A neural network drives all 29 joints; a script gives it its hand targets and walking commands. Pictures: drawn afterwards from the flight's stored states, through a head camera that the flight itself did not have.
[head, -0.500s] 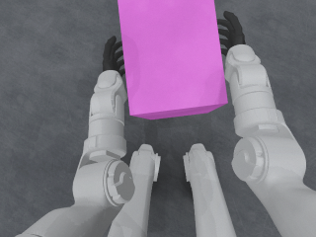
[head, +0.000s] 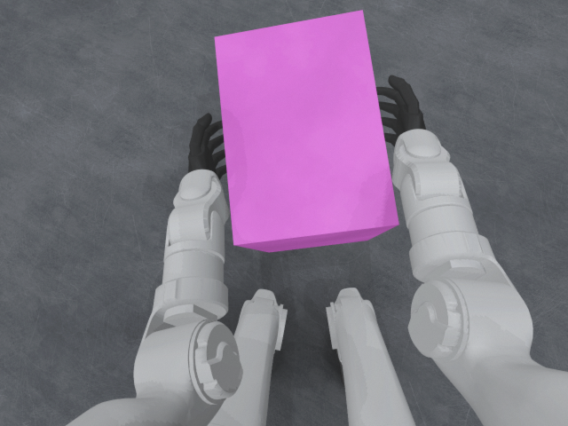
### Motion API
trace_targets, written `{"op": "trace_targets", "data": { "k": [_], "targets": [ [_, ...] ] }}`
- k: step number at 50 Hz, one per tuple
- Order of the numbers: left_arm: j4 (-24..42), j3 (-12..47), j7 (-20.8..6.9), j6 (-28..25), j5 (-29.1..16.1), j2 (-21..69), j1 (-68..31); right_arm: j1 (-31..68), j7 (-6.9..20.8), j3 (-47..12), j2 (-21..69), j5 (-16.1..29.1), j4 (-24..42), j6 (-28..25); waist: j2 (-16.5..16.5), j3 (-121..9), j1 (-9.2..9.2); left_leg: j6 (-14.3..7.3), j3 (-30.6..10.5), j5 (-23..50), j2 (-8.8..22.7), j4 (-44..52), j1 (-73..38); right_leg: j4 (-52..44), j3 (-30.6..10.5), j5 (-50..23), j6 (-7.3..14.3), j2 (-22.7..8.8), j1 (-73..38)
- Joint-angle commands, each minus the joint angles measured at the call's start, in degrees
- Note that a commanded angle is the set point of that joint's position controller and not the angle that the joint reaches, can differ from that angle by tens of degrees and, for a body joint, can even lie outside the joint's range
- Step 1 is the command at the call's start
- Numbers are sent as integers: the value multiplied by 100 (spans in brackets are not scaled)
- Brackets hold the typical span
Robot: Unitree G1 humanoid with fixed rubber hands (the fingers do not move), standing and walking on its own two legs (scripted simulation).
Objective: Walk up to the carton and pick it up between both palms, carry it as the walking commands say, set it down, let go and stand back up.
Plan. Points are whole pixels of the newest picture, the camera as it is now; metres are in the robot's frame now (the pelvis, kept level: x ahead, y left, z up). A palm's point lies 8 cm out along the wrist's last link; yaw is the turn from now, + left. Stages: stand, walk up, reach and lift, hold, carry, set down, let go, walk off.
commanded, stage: reach and lift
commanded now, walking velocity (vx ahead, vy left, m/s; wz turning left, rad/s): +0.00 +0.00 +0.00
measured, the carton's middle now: (305, 157) +0.48 +0.00 -0.12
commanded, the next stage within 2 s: none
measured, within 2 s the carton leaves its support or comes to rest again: neither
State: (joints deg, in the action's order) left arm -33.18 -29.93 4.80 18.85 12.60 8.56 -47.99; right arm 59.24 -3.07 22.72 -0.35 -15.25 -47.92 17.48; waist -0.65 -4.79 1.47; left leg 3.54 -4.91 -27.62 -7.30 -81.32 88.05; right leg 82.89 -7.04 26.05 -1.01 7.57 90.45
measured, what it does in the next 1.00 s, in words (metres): rises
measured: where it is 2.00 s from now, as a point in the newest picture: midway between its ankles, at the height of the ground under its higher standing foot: (304, 364)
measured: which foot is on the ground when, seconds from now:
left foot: down 0.00-1.00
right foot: down 0.00-1.00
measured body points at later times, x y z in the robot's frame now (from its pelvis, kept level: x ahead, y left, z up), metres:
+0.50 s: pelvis +0.02 +0.00 +0.07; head +0.21 -0.01 +0.47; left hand +0.43 +0.15 +0.01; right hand +0.47 -0.13 +0.01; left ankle +0.08 +0.14 -0.56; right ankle +0.09 -0.11 -0.56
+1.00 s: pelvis +0.04 +0.01 +0.13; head +0.18 +0.00 +0.55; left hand +0.41 +0.15 +0.08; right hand +0.45 -0.13 +0.08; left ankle +0.08 +0.14 -0.56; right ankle +0.09 -0.11 -0.56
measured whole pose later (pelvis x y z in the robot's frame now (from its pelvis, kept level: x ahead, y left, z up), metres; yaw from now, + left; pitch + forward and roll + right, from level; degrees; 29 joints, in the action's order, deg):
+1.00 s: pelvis +0.04 +0.01 +0.13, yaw -2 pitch +20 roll +1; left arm -28.9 -25.8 3.5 15.3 15.4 13.1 -29.6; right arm 38.7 -1.4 21.1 5.0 -15.6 -41.8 12.9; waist 0.1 -2.5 2.2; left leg 1.3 -7.0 -18.9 -5.4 -49.1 50.5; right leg 49.8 -8.7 17.5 -0.6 5.8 52.2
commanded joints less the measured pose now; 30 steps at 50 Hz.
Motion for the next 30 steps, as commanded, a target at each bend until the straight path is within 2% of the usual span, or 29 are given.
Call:
{"op": "trace_targets", "data": {
  "k": [1,30],
  "targets": [
    [-63,3394,-1131,-216,-659,5594,-4362,2474,1144,-2476,6663,605,-602,-44,-317,-5056,101,-84,733,1263,-300,907,-2360,-1121,568,-1394,-62,137,-3487],
    [102,3750,-1156,-508,-431,5826,-2714,1060,1180,-2834,6731,488,-171,-406,-191,-4158,116,-119,427,2048,-125,2532,-4154,-2737,295,-2043,23,29,-5121]
  ]
}}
